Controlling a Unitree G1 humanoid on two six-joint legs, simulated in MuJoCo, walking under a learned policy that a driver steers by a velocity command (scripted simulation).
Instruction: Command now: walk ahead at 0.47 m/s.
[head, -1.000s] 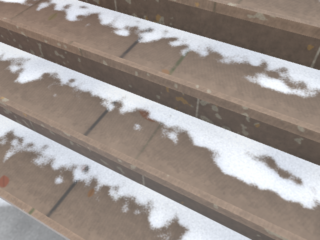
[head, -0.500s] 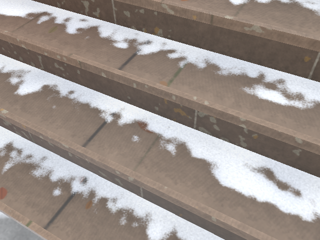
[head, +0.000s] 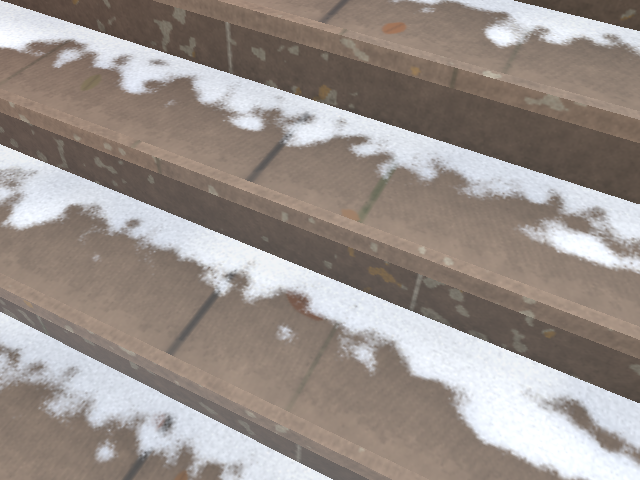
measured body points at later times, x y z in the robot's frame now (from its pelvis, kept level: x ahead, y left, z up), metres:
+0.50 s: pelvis +0.22 +0.01 +0.16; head +0.22 +0.00 +0.61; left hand +0.15 +0.26 +0.01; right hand +0.39 -0.21 +0.06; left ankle +0.29 +0.17 -0.36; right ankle +0.19 -0.07 -0.56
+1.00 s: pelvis +0.55 +0.13 +0.27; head +0.59 +0.12 +0.71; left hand +0.65 +0.39 +0.15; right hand +0.69 -0.10 +0.13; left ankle +0.66 +0.19 -0.39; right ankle +0.43 +0.01 -0.22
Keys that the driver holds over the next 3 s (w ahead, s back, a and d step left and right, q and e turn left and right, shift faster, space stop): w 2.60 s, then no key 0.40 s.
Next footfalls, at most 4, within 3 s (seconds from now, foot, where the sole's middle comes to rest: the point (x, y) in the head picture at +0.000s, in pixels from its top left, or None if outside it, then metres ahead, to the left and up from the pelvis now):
0.24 right None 0.23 -0.07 -0.60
0.82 left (199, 317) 0.70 0.20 -0.43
1.46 right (277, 156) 0.94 0.06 -0.25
2.04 left None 1.39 0.26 -0.08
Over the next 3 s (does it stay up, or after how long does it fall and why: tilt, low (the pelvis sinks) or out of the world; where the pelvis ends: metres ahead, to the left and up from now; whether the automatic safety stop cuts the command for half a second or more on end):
stays up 1.61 0.15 0.87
